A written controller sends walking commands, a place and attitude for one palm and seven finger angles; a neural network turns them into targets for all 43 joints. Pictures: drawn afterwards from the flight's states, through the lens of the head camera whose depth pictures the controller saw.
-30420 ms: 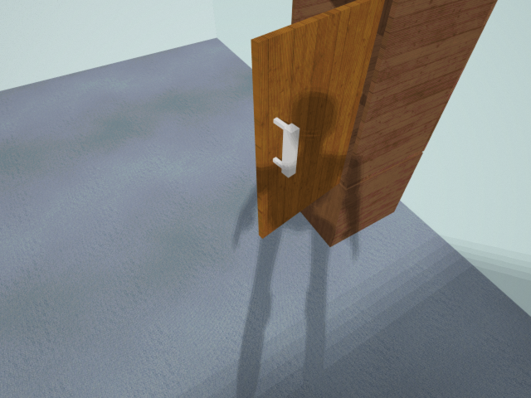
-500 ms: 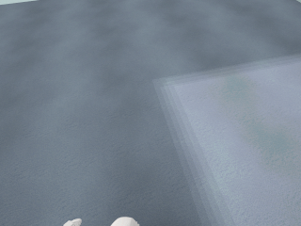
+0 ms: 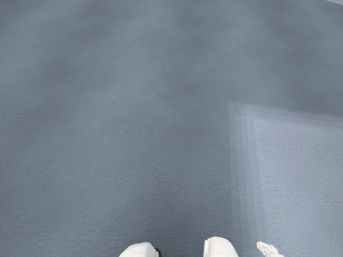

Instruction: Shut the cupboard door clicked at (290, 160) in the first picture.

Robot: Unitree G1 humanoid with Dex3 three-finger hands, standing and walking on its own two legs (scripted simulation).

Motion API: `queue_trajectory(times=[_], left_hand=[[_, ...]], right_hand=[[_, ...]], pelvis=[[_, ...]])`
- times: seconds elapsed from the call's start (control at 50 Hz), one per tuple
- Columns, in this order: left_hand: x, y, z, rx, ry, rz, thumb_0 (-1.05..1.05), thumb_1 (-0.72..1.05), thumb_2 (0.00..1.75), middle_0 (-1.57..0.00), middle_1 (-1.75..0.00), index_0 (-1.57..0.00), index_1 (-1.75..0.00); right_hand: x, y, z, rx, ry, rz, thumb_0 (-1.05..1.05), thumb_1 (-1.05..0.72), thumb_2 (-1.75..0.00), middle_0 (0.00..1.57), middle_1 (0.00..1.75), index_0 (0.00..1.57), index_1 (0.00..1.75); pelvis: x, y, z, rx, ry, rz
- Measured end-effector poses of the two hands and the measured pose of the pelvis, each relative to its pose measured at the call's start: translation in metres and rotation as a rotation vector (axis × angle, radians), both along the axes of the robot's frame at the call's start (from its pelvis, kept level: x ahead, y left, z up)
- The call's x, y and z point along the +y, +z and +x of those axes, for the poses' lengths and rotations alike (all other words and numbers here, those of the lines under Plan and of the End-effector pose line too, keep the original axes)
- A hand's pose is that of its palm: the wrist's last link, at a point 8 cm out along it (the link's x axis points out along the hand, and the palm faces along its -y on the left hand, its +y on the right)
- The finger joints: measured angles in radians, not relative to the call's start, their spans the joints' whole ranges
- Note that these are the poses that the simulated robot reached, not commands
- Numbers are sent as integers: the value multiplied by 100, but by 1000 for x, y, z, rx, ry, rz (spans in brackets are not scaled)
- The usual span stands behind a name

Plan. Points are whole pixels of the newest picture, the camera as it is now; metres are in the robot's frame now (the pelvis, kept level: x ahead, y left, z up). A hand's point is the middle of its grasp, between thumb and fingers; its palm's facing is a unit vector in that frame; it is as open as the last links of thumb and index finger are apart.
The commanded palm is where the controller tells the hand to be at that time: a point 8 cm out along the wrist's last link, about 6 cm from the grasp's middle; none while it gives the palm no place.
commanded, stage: turn to face it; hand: left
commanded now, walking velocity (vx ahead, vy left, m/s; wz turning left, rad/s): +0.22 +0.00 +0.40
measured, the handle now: out of the picture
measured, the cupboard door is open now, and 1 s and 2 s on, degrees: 77 77 77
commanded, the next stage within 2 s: none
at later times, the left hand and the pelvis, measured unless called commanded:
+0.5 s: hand (129, 211) +0.24 +0.13 -0.15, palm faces -0.08 -0.97 -0.21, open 7.2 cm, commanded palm none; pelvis +0.15 -0.04 +0.01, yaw -6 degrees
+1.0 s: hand (125, 168) +0.36 +0.17 -0.14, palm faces -0.37 -0.90 -0.23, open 7.4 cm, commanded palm none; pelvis +0.17 +0.00 +0.02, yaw -25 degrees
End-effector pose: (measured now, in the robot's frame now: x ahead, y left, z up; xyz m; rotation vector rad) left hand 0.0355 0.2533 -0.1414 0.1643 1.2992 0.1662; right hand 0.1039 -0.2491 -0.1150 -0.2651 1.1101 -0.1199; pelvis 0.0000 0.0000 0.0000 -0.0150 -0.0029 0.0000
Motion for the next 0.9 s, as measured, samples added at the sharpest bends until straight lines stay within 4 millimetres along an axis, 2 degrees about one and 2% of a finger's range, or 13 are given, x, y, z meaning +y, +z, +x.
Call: queue_trajectory(times=[0.06,0.12,0.18,0.26,0.34,0.42,0.56,0.64,0.7,0.78,0.9], left_hand=[[0,16,61,-128,-13,5,1,91,90,-20,-30,-20,-29],[-5,30,110,-210,-26,6,1,91,90,-20,-30,-19,-29],[-16,36,148,-246,-40,3,1,91,90,-20,-30,-19,-29],[-40,33,183,-231,-79,-9,0,91,90,-20,-30,-19,-29],[-66,19,203,-180,-129,-16,0,91,90,-20,-30,-20,-29],[-82,15,200,-103,-145,-28,0,91,90,-20,-30,-20,-29],[-63,20,200,-22,-137,7,0,93,90,-20,-30,-20,-30],[-46,16,207,0,-164,6,0,92,90,-20,-30,-20,-30],[-30,8,220,1,-185,-3,0,92,90,-20,-30,-20,-30],[-17,5,248,-17,-237,-11,1,91,90,-20,-30,-20,-29],[-18,22,298,-88,-340,-15,1,91,90,-20,-30,-20,-29]], right_hand=[[4,4,-1,60,-12,11,0,-90,-90,20,30,20,30],[6,5,-1,108,-37,27,1,-90,-90,20,30,20,30],[7,4,1,148,-67,43,1,-90,-90,20,30,20,30],[4,-7,5,191,-121,75,1,-90,-90,20,30,20,30],[-6,-29,13,222,-198,107,1,-90,-90,20,30,20,30],[-16,-30,30,234,-241,107,1,-90,-90,20,30,20,30],[-30,-10,73,159,-250,69,1,-91,-90,20,30,20,30],[-29,-1,98,78,-270,40,1,-91,-90,20,30,20,30],[-23,4,111,9,-290,11,1,-91,-90,20,30,20,30],[-12,14,108,-28,-308,-19,1,-90,-90,20,30,20,30],[-3,22,80,0,-379,-21,1,-90,-90,20,30,20,30]], pelvis=[[-1,9,21,8,26,-5],[-5,16,44,14,43,-4],[-11,19,68,13,44,2],[-22,15,100,0,10,18],[-35,1,130,-10,-54,23],[-40,4,140,-8,-82,11],[-38,14,154,22,-141,19],[-25,13,161,26,-190,17],[-11,8,168,26,-230,6],[1,8,173,6,-285,1],[6,17,176,-2,-365,-29]])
